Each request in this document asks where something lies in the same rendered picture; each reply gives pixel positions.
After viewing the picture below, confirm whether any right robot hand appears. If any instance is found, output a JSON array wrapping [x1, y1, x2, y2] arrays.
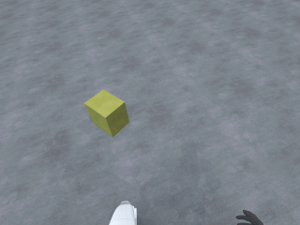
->
[[236, 210, 263, 225]]

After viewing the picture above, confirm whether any carton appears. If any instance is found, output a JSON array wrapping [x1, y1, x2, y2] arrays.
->
[[84, 90, 129, 137]]

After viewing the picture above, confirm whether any robot left thigh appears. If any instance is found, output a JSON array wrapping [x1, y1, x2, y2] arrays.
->
[[109, 204, 137, 225]]

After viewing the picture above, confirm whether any left robot shin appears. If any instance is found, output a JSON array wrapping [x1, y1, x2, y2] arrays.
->
[[120, 201, 131, 205]]

